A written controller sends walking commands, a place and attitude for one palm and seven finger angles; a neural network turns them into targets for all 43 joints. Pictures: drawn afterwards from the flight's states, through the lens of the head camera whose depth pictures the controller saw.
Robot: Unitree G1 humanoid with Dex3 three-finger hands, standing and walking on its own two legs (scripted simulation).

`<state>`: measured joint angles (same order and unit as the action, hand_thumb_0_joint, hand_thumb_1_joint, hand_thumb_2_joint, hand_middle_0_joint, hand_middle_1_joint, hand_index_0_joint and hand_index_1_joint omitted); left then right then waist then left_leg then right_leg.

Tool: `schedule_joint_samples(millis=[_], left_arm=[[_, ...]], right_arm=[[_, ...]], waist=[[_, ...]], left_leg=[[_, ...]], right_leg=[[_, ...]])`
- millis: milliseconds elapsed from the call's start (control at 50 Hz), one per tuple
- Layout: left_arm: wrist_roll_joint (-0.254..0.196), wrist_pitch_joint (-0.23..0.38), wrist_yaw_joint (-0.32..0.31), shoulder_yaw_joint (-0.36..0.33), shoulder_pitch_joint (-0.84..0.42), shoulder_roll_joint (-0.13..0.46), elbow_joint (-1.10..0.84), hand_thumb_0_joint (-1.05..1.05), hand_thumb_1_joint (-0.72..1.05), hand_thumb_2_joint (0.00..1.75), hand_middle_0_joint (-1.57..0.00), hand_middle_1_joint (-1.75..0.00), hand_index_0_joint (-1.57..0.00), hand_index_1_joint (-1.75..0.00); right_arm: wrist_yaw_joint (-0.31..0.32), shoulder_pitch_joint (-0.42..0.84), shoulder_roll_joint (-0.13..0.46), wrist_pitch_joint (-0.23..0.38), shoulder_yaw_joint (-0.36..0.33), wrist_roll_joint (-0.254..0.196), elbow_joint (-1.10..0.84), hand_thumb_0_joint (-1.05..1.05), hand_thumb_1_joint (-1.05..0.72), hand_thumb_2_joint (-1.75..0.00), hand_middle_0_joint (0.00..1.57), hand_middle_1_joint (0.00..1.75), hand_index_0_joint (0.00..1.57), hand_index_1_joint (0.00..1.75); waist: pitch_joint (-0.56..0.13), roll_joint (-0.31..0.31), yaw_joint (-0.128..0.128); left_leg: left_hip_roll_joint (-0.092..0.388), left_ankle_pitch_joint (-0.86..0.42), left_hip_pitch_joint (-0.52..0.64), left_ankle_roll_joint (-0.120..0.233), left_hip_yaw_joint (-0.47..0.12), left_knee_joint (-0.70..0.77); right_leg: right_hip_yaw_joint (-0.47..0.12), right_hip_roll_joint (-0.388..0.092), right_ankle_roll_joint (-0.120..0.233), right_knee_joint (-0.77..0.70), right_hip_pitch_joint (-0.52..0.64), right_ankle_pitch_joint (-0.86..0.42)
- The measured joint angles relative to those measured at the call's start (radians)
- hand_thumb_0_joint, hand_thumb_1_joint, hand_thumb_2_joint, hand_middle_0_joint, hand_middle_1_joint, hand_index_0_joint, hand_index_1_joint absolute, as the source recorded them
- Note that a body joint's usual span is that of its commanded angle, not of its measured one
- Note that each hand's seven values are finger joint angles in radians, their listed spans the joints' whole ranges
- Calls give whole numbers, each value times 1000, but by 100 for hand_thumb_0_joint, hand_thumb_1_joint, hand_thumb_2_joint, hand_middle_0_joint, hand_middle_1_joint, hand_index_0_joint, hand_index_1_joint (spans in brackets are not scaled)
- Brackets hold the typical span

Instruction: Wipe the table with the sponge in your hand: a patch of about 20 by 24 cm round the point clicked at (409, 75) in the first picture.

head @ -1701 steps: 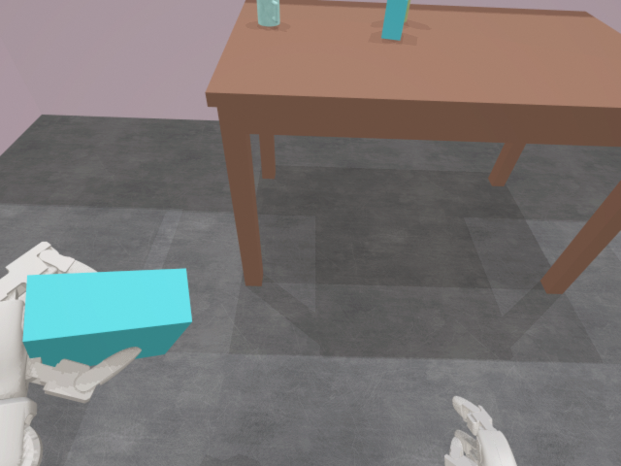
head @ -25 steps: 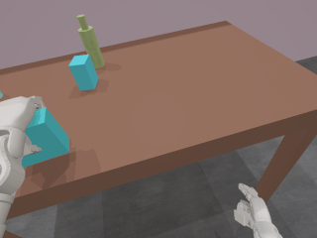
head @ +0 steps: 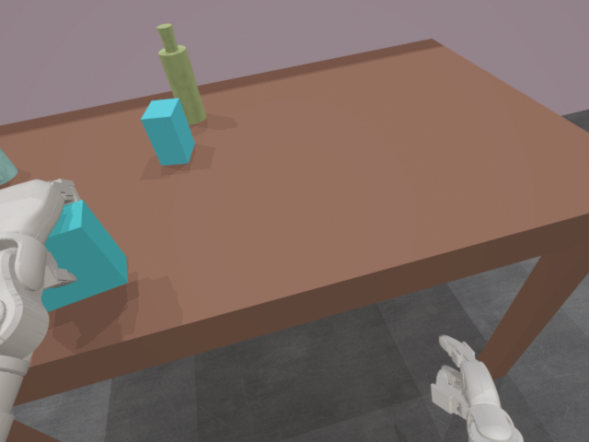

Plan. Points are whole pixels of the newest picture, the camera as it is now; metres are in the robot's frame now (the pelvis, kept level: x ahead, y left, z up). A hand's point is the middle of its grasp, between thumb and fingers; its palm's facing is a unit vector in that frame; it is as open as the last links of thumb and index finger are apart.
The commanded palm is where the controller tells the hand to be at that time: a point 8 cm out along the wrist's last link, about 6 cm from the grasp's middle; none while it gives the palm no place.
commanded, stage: move the sponge above the wiping area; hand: left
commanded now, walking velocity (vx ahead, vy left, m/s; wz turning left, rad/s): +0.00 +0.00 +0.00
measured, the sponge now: (63, 270) +0.26 +0.37 +0.12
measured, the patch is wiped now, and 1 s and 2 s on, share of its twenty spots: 0.00 0.05 0.05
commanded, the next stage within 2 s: none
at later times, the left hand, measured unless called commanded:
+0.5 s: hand (50, 249) +0.26 +0.35 +0.17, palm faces +0.06 -0.05 -1.00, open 9.8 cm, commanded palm +0.22 +0.33 +0.24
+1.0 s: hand (71, 262) +0.25 +0.33 +0.15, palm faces -0.05 -0.06 -1.00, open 9.8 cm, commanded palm +0.23 +0.33 +0.24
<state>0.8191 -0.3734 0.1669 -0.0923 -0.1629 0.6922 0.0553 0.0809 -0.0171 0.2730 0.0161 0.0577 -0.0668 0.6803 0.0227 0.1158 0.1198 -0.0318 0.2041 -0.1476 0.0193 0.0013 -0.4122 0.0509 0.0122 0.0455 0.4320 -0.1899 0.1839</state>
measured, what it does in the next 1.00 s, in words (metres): stands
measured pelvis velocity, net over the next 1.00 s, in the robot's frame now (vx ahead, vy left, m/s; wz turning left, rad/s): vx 0.01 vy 0.00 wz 0.01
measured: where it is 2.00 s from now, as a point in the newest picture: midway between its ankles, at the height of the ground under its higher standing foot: outside the picture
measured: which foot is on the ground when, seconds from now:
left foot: down 0.00-1.00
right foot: down 0.00-1.00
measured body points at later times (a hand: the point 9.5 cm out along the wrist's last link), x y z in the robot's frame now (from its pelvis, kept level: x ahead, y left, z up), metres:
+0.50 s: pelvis +0.01 +0.01 +0.00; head +0.00 -0.04 +0.45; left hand +0.25 +0.35 +0.22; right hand +0.26 -0.19 -0.08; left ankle +0.02 +0.11 -0.74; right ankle +0.04 -0.09 -0.74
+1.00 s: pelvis +0.01 +0.00 +0.00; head +0.00 -0.06 +0.45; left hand +0.25 +0.33 +0.20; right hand +0.26 -0.20 -0.08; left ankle +0.02 +0.11 -0.74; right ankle +0.04 -0.09 -0.74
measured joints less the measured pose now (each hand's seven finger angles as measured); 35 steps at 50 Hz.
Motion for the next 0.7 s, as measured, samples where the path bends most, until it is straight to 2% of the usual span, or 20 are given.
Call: schedule_joint_samples(millis=[60, 120, 180, 240, 300, 360, 440, 500, 540, 600, 660, 700], left_arm=[[2, 15, 54, 38, 30, -15, -33, 0, -48, 104, -78, -137, -77, -138], [2, 78, 78, 73, 64, -29, -80, 0, -48, 104, -78, -137, -77, -138], [2, 151, 50, 87, 84, -36, -125, 0, -49, 104, -78, -137, -77, -138], [-3, 178, -10, 69, 81, -28, -156, 0, -49, 104, -79, -137, -78, -137], [-14, 140, -68, 32, 52, -21, -152, 0, -49, 104, -79, -137, -78, -137], [-19, 54, -82, -7, 20, -12, -127, 0, -49, 104, -79, -137, -78, -137], [-25, -45, -30, -33, 35, -5, -114, 0, -48, 104, -78, -137, -77, -138], [-24, -64, 27, -3, 88, -21, -141, 0, -48, 104, -78, -138, -77, -138], [-18, -44, 61, 34, 128, -35, -168, 0, -48, 104, -78, -138, -77, -138], [2, 33, 78, 88, 155, -41, -198, 0, -48, 104, -78, -138, -77, -138], [4, 125, 39, 95, 140, -21, -217, 0, -48, 104, -79, -138, -78, -138], [-5, 155, 0, 77, 116, -11, -211, 0, -48, 104, -79, -137, -78, -138]], right_arm=[[5, -4, 8, 2, 1, 0, -18, 1, -90, -90, 21, 30, 20, 30], [13, -10, 5, 11, 4, 4, -27, 1, -90, -90, 21, 30, 20, 30], [19, -21, -8, 25, 5, 15, -26, 1, -90, -90, 21, 30, 20, 30], [16, -24, -22, 31, 5, 21, -16, 1, -90, -90, 21, 30, 20, 30], [2, -18, -28, 21, 2, 19, -1, 1, -90, -90, 21, 30, 20, 30], [-12, -6, -23, 2, 4, 14, 9, 1, -90, -90, 21, 30, 20, 30], [-18, 5, -5, -20, 8, 0, -5, 1, -90, -90, 21, 30, 20, 30], [-14, 1, 10, -21, 6, -7, -24, 1, -90, -90, 21, 30, 20, 30], [-7, -3, 15, -15, 5, -3, -33, 1, -90, -90, 21, 30, 20, 30], [9, -12, 13, 0, 7, 6, -35, 1, -90, -90, 21, 30, 20, 30], [24, -22, -4, 25, 8, 21, -25, 1, -90, -90, 20, 30, 20, 30], [24, -22, -16, 32, 8, 19, -14, 1, -90, -90, 20, 30, 20, 30]], waist=[[-2, 5, -2], [5, -4, 4], [16, -18, 12], [23, -27, 25], [21, -25, 32], [12, -17, 29], [0, 0, 15], [-5, 10, 10], [-5, 10, 11], [6, -2, 20], [16, -19, 36], [20, -25, 41]], left_leg=[[-6, 2, -4, 6, -5, -5], [-9, 6, 3, 9, -5, -6], [-8, 9, 20, 8, -5, -2], [-2, 10, 35, 5, 2, 7], [3, 9, 40, 3, 6, 14], [2, 5, 34, 3, 9, 19], [-3, 0, 14, 7, 5, 19], [-8, 2, 1, 11, -1, 10], [-10, 8, -2, 13, -3, 1], [-12, 13, 10, 12, -9, -5], [-6, 16, 30, 7, -12, -1], [-1, 14, 43, 1, -11, 7]], right_leg=[[5, -7, -6, 4, -1, 4], [4, -9, -7, 6, 6, 9], [3, -7, -6, 0, 22, 10], [-4, 0, -3, -12, 37, 6], [-8, 4, -2, -26, 43, -1], [-11, 4, -4, -29, 35, -5], [-7, -2, -8, -24, 15, -5], [-1, -7, -12, -15, 5, 1], [1, -10, -12, -4, 2, 8], [7, -11, -10, 4, 14, 17], [9, -5, -3, -2, 35, 18], [8, 1, 1, -15, 50, 13]])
